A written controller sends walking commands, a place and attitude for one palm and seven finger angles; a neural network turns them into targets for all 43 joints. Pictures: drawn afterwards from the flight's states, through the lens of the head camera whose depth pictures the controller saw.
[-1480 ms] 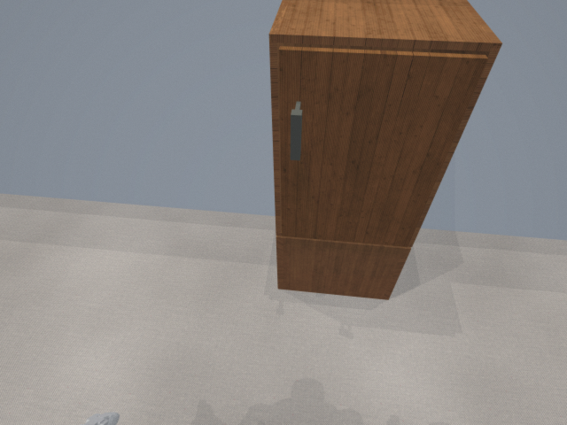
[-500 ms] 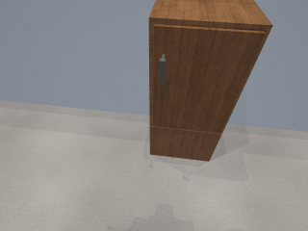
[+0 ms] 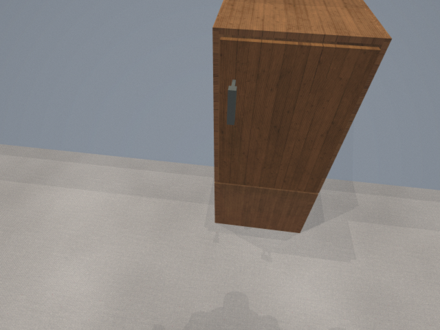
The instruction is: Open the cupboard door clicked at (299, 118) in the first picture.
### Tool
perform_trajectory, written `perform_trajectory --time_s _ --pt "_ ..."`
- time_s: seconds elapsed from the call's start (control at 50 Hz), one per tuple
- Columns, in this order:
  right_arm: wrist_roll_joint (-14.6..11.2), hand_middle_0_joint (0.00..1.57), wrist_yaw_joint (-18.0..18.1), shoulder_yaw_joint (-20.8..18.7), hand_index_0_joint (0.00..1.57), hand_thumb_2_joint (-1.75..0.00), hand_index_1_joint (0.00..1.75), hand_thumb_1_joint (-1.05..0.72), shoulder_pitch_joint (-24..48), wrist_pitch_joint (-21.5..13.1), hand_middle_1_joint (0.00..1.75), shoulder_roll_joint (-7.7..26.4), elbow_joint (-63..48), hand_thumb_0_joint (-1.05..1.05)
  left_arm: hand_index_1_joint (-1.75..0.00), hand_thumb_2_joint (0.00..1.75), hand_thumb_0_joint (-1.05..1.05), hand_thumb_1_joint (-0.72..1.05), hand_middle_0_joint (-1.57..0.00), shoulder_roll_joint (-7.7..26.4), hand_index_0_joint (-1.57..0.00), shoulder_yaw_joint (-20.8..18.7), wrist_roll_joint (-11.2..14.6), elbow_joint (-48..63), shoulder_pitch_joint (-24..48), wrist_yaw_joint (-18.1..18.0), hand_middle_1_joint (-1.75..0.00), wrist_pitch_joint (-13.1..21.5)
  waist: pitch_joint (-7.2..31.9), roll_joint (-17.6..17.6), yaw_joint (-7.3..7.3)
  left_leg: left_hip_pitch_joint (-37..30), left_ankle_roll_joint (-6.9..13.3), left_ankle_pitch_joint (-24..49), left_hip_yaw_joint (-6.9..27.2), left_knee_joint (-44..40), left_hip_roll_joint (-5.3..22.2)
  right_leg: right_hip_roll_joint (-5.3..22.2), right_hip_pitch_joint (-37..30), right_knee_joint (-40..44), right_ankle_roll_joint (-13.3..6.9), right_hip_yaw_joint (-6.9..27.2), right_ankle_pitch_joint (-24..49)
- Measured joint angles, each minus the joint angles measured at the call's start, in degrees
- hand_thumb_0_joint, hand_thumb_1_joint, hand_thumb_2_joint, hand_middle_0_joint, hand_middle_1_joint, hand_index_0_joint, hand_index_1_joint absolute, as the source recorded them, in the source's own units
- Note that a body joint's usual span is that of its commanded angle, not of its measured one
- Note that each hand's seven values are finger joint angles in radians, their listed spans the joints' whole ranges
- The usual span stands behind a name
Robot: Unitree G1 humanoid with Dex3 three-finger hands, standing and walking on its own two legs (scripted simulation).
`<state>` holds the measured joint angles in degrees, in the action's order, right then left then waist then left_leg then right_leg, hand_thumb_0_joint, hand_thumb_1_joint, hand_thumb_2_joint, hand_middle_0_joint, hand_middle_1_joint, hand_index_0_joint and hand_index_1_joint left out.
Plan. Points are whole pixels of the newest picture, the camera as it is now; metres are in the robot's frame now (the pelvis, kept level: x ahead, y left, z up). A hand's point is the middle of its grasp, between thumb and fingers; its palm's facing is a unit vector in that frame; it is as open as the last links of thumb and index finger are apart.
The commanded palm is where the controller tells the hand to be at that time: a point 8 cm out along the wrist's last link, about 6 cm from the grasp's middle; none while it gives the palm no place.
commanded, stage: take the last steps up to it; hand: left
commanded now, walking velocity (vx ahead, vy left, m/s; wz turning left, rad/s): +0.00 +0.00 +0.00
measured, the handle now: (232, 102) +0.72 +0.01 +0.02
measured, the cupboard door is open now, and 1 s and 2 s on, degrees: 0 0 0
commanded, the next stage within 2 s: come to a stop and stand still in 0.60 s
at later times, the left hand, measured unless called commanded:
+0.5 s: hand out of the picture +0.05 +0.13 -0.18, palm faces -0.02 -0.97 -0.23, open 7.4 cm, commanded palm none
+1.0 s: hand out of the picture +0.10 +0.06 -0.20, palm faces -0.02 -0.99 -0.15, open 7.4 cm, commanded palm none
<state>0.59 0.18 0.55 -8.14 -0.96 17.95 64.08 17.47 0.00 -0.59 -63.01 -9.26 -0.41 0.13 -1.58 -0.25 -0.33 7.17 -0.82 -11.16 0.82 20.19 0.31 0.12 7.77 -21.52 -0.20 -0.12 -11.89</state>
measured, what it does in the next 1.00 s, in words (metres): walks ahead: left foot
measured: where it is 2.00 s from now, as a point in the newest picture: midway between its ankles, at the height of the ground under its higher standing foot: outside the picture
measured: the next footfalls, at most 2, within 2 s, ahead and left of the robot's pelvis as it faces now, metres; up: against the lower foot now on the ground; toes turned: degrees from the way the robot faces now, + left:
left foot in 0.96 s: +0.24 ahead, -0.03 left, +0.00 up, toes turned -7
right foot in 1.38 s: +0.09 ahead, -0.24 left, +0.00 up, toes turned -10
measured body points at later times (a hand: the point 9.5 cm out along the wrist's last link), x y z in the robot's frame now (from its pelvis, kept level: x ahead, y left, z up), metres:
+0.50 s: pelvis +0.04 -0.06 -0.02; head +0.05 -0.08 +0.43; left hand +0.05 +0.19 -0.16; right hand +0.00 -0.31 -0.18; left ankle +0.00 +0.10 -0.71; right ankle +0.03 -0.12 -0.75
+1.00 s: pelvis +0.14 -0.09 -0.02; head +0.14 -0.08 +0.43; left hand +0.10 +0.11 -0.18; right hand +0.19 -0.32 -0.17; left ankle +0.20 -0.03 -0.75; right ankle +0.04 -0.13 -0.73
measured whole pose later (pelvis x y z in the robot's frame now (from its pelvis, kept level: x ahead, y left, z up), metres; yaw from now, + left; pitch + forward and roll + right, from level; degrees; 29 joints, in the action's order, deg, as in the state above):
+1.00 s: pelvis +0.14 -0.09 -0.02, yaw -8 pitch -2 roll -1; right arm 0.3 3.3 -1.7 -8.7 0.3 7.1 59.2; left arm 4.3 -1.2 -0.4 -63.0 -24.2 -3.9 0.1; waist -2.7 -0.6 -1.1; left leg 18.7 3.6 -11.8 -4.4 34.5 -0.4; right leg -7.4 7.5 -38.9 -1.7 -3.7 -19.9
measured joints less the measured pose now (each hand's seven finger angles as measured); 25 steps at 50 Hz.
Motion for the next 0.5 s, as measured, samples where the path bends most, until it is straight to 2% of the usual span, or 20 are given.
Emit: perform_trajectory --time_s 0.12,0.2,0.3,0.36,0.4,0.42,0.44,0.48,0.5 --pt "0.1 0.2 0.1 0.1 0.2 -0.89 0.3 -0.9 0.0 0.1 0.3 -0.1 0.1 0.0 -0.3 0.9 0.01 0.91 -0.21 -0.1 -0.2 0.0 0.0 0.0 -0.1 -0.1 -0.3 0.0 0.1 0.0 -0.04 -0.3 -0.2 0.1 0.1 -0.3 0.2 -0.2 -0.4 0.3 -0.1 -0.1 0.1" --pt "0.4 0.2 0.4 0.1 0.2 -0.89 0.3 -0.91 -0.7 0.5 0.3 -1.4 0.3 0.0 -0.3 0.9 0.01 0.91 -0.2 -1.1 -0.2 -0.2 0.0 -0.2 -1.4 -0.3 -0.3 -0.7 0.9 0.2 -0.22 -0.1 -0.4 -0.9 -0.6 0.9 0.5 -0.5 0.4 -1.3 -0.2 0.5 -0.8" --pt "0.8 0.2 0.4 -0.4 0.2 -0.89 0.3 -0.9 -3.5 0.9 0.3 -4.2 -0.4 0.0 -0.3 0.9 0.0 0.91 -0.2 -2.6 -0.2 -0.9 -0.6 0.3 -5.5 1.0 -0.3 -2.1 2.0 1.4 -0.37 0.4 -0.7 -4.1 -2.5 4.2 1.0 -0.6 3.5 -8.5 -0.7 1.6 -5.9" --pt "0.9 0.2 0.7 -1.1 0.21 -0.89 0.3 -0.9 -5.3 0.5 0.3 -5.6 -1.0 0.0 -0.3 0.9 0.01 0.91 -0.2 -3.6 -0.2 -1.7 -0.9 0.8 -7.6 1.9 -0.3 -2.9 1.5 1.7 -0.25 0.1 -1.3 -5.8 -4.1 5.4 2.0 -0.4 7.3 -15.9 -0.5 -0.1 -11.6" --pt "1.1 0.2 1.0 -1.6 0.21 -0.89 0.3 -0.9 -6.6 0.1 0.3 -5.8 -1.0 0.0 -0.3 0.9 0.01 0.91 -0.2 -4.5 -0.2 -2.2 -0.9 1.2 -8.3 2.4 -0.3 -2.9 0.6 1.1 0.11 -0.2 -2.2 -6.8 -4.6 6.4 3.0 -0.2 8.6 -16.6 -0.6 -1.4 -12.7" --pt "1.1 0.2 1.1 -1.8 0.21 -0.89 0.3 -0.9 -7.3 0.1 0.3 -5.7 -0.9 0.0 -0.3 0.9 0.01 0.91 -0.2 -5.0 -0.2 -2.4 -0.9 1.5 -8.6 2.6 -0.3 -2.6 0.1 0.5 0.2 0.2 -2.8 -7.8 -4.5 8.0 3.9 -0.2 8.2 -14.6 -0.7 -2.3 -10.1" --pt "1.0 0.2 1.2 -2.0 0.21 -0.89 0.3 -0.9 -8.1 0.2 0.3 -5.4 -0.6 0.0 -0.3 0.9 0.01 0.91 -0.2 -5.6 -0.2 -2.6 -1.0 1.8 -8.9 2.6 -0.3 -1.9 -0.2 -0.6 0.29 1.2 -2.3 -9.6 -4.0 11.1 5.0 -0.8 7.7 -13.5 -1.4 -3.6 -5.5" --pt "0.6 0.2 1.3 -2.3 0.21 -0.89 0.3 -0.9 -9.3 1.2 0.3 -5.3 0.5 0.0 -0.3 0.9 0.01 0.91 -0.2 -6.4 -0.2 -2.7 -1.0 2.1 -9.3 2.0 -0.3 -0.6 -0.2 -1.5 0.19 6.2 -0.9 -16.0 -2.5 23.4 5.2 -1.8 7.0 -13.8 -3.8 -5.2 -5.9" --pt "0.6 0.2 1.2 -2.4 0.21 -0.89 0.3 -0.9 -9.7 1.5 0.3 -5.4 1.0 0.0 -0.3 0.9 0.01 0.91 -0.2 -6.8 -0.2 -2.8 -0.8 2.2 -9.7 1.6 -0.3 0.0 -0.1 -1.4 -0.09 8.9 -0.2 -16.4 -2.0 29.5 4.7 -2.1 6.0 -12.9 -4.7 -5.7 -6.9"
